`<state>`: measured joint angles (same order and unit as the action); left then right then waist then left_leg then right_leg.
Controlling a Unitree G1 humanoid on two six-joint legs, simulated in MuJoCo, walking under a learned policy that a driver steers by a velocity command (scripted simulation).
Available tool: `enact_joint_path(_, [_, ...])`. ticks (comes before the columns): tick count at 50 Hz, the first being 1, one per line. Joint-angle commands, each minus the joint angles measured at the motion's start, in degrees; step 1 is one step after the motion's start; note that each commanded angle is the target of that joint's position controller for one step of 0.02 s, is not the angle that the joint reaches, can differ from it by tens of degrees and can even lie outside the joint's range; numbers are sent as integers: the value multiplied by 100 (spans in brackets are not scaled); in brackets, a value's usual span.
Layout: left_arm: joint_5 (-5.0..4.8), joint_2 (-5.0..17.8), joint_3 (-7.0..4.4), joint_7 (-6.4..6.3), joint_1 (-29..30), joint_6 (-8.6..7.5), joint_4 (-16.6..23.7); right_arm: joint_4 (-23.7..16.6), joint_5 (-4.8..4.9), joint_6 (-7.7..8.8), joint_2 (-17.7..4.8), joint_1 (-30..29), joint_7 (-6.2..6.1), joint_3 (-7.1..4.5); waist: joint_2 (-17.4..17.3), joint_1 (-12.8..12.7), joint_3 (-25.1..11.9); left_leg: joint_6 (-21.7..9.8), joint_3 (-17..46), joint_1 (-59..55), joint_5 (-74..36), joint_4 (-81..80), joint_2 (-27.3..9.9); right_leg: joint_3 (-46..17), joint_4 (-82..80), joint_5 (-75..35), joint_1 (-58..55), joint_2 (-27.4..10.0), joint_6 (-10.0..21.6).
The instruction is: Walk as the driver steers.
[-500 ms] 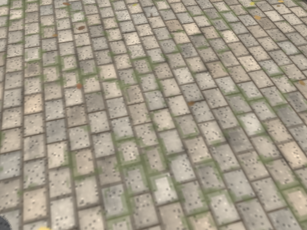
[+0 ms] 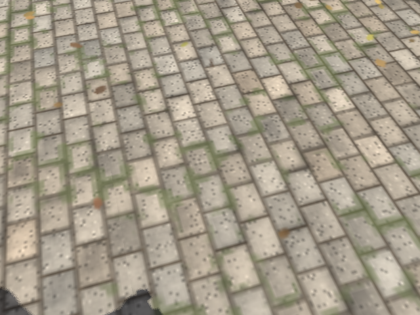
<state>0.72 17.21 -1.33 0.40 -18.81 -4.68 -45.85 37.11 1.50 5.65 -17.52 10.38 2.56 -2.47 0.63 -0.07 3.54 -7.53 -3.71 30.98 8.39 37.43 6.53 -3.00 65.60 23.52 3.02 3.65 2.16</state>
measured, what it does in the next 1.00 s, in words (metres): walks ahead, turning left: right foot, then left foot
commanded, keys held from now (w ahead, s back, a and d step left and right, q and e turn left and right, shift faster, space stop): w+q+shift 0.26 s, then w+shift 0.02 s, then shift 0.72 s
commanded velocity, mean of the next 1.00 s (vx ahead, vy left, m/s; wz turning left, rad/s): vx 0.50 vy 0.00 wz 0.40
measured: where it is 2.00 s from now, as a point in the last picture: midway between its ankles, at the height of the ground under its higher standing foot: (180, 246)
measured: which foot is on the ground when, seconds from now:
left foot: down 0.00-0.38, up 0.40-0.74, down 0.76-1.00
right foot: up 0.00-0.36, down 0.38-1.00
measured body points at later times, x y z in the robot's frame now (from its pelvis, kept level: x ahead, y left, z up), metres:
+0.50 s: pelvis +0.45 +0.01 +0.02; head +0.49 +0.03 +0.47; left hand +0.56 +0.31 -0.06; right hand +0.61 -0.23 -0.10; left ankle +0.26 +0.07 -0.58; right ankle +0.59 -0.07 -0.70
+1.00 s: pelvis +0.60 +0.09 +0.03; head +0.60 +0.09 +0.48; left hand +0.57 +0.36 -0.10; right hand +0.85 -0.05 -0.07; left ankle +0.61 +0.20 -0.70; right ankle +0.63 -0.06 -0.70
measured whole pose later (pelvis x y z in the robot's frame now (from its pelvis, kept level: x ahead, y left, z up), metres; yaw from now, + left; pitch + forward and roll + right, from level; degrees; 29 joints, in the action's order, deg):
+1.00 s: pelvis +0.60 +0.09 +0.03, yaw +24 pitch +0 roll -1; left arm 1.2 14.6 -0.1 -0.8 -13.2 -0.1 -48.9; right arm 40.7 -1.3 -0.3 -12.3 6.8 0.5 0.5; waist 0.1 -1.3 0.3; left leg -1.5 2.4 19.9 11.3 31.4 2.4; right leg -0.6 30.9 18.9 11.7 -1.5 -2.1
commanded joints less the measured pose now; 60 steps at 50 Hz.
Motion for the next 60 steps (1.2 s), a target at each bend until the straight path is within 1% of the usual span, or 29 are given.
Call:
enact_joint_path(1, [-233,680,19,79,859,-541,1173,30,-172,15,-760,1766,-51,-315,-46,689,-1260,-1052,4726,-4721,2334,-2275,-1872,-722,1517,-511,4113,-326,218])
enact_joint_path(2, [-88,548,18,53,1152,-584,1225,15,-162,42,-686,1482,-7,-279,465,419,-704,-1037,4259,-3778,1598,-2365,-1606,-656,1029,-548,3880,-390,229])
enact_joint_path(3, [-21,497,6,43,979,-561,1227,-41,-180,61,-627,1220,-21,-247,344,90,-523,-1106,3864,-3197,1066,-2465,-1360,-739,691,-648,3584,-508,174])
enact_joint_path(6, [82,489,-17,-5,881,-411,1222,4,26,12,-473,1067,-80,-201,74,-172,-21,-1137,3180,-2263,223,-2640,-1006,-530,-263,-687,3493,-672,-177])
enact_joint_path(9, [142,243,76,-11,1927,-412,1663,141,74,-26,-571,1163,-236,-220,-115,142,471,-907,2611,-1018,-366,-2781,-598,-98,-2021,-1910,2965,-456,-466])
enact_joint_path(11, [105,58,100,13,2386,-447,1853,299,82,-69,-652,1381,-281,-258,-318,419,346,-586,2516,-467,-285,-2787,-460,56,-2973,-3075,2014,-184,-518])
enact_joint_path(14, [-101,336,-73,-32,2551,-469,1959,537,153,-71,-636,1635,-312,-274,-542,518,120,-352,2808,-1135,-136,-2538,-616,-194,-3712,-3572,1452,-118,-546])
enact_joint_path(16, [-74,520,-180,-48,2645,-512,2009,756,97,-170,-538,1905,-367,-290,-605,574,99,-115,2781,-2256,-1612,-1786,-645,-78,-4227,-3419,1647,-25,-397])
enact_joint_path(17, [-36,647,-273,-60,2350,-549,1973,810,39,-230,-594,1958,-391,-317,-734,393,-224,49,2779,-2713,-2938,-1143,-644,96,-4273,-3314,1339,140,-266])
enact_joint_path(18, [-12,732,-344,-64,1614,-584,1854,738,-7,-285,-721,1696,-405,-346,-835,-124,-764,299,2622,-2835,-3832,-92,-560,167,-4358,-3795,560,28,-106])
enact_joint_path(19, [28,861,-362,-87,181,-544,1570,432,-173,-319,-548,1185,-397,-266,-886,-788,-1800,511,2519,-2122,-3372,1588,-568,-412,-3646,-4510,-1150,-824,261])
enact_joint_path(20, [175,1131,-373,0,-486,-485,1267,535,-210,-305,431,2467,-332,1,1647,-223,-3009,952,2028,-78,2605,4253,511,-2814,-2912,-6928,-3637,-2909,1620])
enact_joint_path(21, [24,969,-394,116,-766,-424,1126,569,9,-315,-170,2743,-287,46,2016,-398,-3911,994,2073,737,2944,5352,114,-4387,-3313,-5018,-4140,-3284,1872])
enact_joint_path(22, [26,586,-356,65,-382,-302,1309,465,68,-385,-666,1889,-317,-90,1247,-646,-3221,1035,1831,951,2568,5218,-289,-3438,-3659,-4213,-3446,-2727,1553])
enact_joint_path(23, [24,353,-245,42,143,-220,1295,180,-6,-407,-778,993,-350,-99,419,-618,-2155,1054,1368,995,2194,4728,-492,-2414,-3855,-4768,-2253,-2305,1265])
enact_joint_path(24, [18,330,-185,45,300,-216,1173,29,-91,-387,-683,506,-349,-84,14,-500,-1347,1082,1188,1016,2171,4461,-548,-1997,-4050,-5577,-1221,-2096,1199])
enact_joint_path(26, [52,378,-180,41,473,-236,921,-64,-108,-390,-286,583,-298,-17,167,-69,-842,1014,1148,509,2175,3669,-778,-1486,-4486,-5780,-24,-1800,1151])
enact_joint_path(28, [-10,394,-182,65,861,-219,772,-12,-96,-384,-1,757,-306,78,290,218,-747,1027,926,-35,1874,2284,-851,-972,-4782,-5914,753,-1634,1152])
enact_joint_path(30, [-47,680,-270,40,1013,-141,644,48,-154,-363,20,727,-291,126,424,242,-1055,1014,720,-905,740,1159,-819,-473,-4886,-6058,1151,-1507,1145])
enact_joint_path(33, [-134,788,-295,17,927,-91,461,18,-150,-394,-187,353,-222,93,495,166,-1115,893,787,-1582,-532,273,-759,-295,-4929,-4922,1286,-1486,963])
enact_joint_path(37, [-162,682,-218,26,741,-42,225,-61,-298,-415,-468,36,-242,-34,355,198,-815,548,719,-2264,-1107,-815,-652,-286,-4321,-3031,1467,-1247,506])
enact_joint_path(38, [-91,489,-147,34,480,-40,137,-124,-328,-410,-646,-16,-279,-71,43,129,-766,382,1040,-2511,-2202,-1126,-1016,-136,-3920,-2313,1581,-961,217])
enact_joint_path(39, [78,261,-53,55,-93,-59,88,-280,-401,-435,-922,-126,-330,-77,-849,-199,-1068,-81,1962,-3049,-4092,-1028,-2008,185,-3189,-492,1938,-485,-143])
enact_joint_path(40, [3,133,13,5,-441,29,-8,-261,-430,-495,-508,-147,-332,39,-1358,-192,-1457,-722,2440,-2911,-3656,-1212,-2453,203,-2723,543,1840,-467,-377])
enact_joint_path(41, [-45,349,-23,-44,-282,150,13,-219,-349,-521,-289,-205,-289,88,-1204,-118,-1340,-789,2599,-2717,-2531,-1381,-2280,124,-2587,704,1907,-534,-484])
enact_joint_path(45, [54,327,-35,-137,-77,463,-91,-197,-269,-572,-445,-849,-220,41,-754,-383,-884,-1,1968,-1362,127,-1650,-1558,93,-3755,-1045,841,-638,-492])
enact_joint_path(47, [85,517,-56,-135,46,482,-127,-121,-269,-558,-324,-707,-213,50,-453,-193,-495,321,1496,-1204,1097,-1650,-1101,140,-3898,-964,996,-655,-387])
enact_joint_path(53, [-8,389,-57,-192,299,341,-277,140,-214,-436,-217,-406,-274,24,-26,-100,-838,266,1156,-1950,-1447,-855,-931,123,-3885,-1751,919,-680,-319])
enact_joint_path(60, [-22,347,-67,-230,382,460,-487,414,-207,-525,-181,-319,-305,-35,-91,-101,-646,283,1081,-1885,-1248,-855,-864,152,-3900,-1616,936,-632,-276])
Velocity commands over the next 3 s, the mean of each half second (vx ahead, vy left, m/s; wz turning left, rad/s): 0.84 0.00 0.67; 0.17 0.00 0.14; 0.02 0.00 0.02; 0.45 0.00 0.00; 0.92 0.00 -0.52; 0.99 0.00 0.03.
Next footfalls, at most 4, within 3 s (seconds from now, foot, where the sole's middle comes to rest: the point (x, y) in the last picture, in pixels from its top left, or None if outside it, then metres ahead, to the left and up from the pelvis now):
0.38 right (234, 245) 0.66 -0.04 -0.74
0.76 left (156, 250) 0.65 0.22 -0.74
2.36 right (158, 131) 1.17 0.25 -0.74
2.84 left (125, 65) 1.59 0.44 -0.74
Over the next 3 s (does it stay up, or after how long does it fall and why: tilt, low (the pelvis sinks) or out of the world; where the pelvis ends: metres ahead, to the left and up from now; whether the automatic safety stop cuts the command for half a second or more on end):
stays up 1.53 0.39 0.03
